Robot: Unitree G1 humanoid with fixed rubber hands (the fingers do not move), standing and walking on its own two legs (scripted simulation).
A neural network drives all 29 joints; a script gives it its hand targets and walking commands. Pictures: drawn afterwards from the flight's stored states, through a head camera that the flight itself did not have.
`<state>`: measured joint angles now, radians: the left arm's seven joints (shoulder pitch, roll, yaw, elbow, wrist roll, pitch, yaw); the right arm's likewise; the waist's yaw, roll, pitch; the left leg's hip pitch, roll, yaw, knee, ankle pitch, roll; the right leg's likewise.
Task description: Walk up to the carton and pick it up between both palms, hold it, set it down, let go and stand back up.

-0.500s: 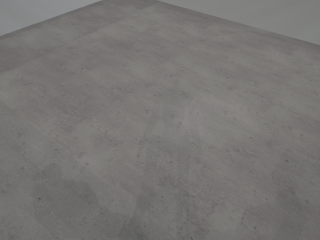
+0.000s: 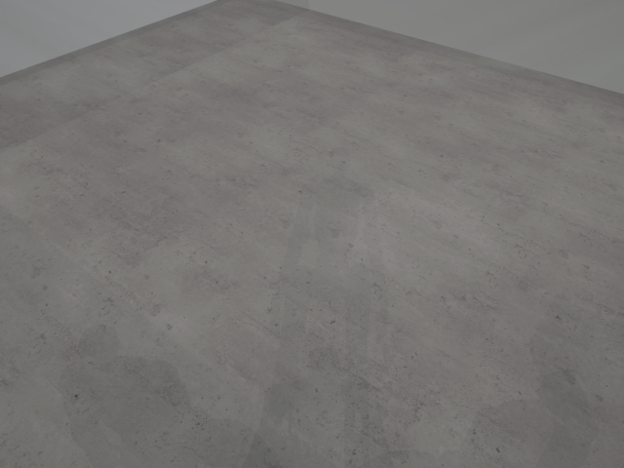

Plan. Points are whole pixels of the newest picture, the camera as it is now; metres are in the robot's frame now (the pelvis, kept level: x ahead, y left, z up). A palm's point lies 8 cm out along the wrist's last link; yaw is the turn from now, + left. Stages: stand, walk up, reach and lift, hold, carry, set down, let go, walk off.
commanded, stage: stand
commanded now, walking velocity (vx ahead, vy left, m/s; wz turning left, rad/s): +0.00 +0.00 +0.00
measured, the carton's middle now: out of the picture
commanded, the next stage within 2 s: walk up in 0.14 s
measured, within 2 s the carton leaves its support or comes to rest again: neither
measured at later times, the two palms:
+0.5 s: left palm out of the picture +0.01 +0.22 -0.16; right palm out of the picture -0.02 -0.26 -0.16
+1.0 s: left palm out of the picture +0.11 +0.09 -0.15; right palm out of the picture -0.19 -0.32 -0.12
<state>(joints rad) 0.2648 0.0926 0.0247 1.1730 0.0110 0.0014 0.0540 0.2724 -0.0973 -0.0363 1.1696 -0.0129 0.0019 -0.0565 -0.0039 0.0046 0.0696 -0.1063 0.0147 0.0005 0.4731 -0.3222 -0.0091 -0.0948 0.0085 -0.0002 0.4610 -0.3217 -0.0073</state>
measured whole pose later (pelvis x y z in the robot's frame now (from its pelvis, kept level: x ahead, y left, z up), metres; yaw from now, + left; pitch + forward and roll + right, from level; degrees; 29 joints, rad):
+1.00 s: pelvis -0.11 -0.06 -0.01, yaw -36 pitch -5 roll +0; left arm 0.14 0.26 0.05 0.83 0.05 0.11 -0.07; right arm 0.19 -0.23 0.00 0.85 0.00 0.01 -0.07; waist 0.04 -0.06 0.17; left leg -0.28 0.00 0.11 0.62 -0.26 0.07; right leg -0.48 0.17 0.11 0.81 -0.34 0.04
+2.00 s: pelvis -0.23 -0.25 -0.01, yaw -89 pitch -1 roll +2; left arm 0.33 0.28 0.05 0.86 0.05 0.02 -0.07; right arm 0.33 -0.19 -0.03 0.80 -0.04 -0.09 -0.05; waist -0.01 -0.07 0.01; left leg -0.19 0.06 0.22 0.54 -0.33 0.00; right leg -0.53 -0.03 0.02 1.07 -0.34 0.04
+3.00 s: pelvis -0.19 -0.36 -0.02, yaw -124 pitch -2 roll -2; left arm 0.22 0.28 0.09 0.85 0.03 0.08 -0.01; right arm 0.23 -0.13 -0.02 0.74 -0.02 -0.01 -0.04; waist 0.00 -0.06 0.10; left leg -0.35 0.13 0.17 0.68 -0.29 0.02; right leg -0.41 0.03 0.12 1.05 -0.55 0.10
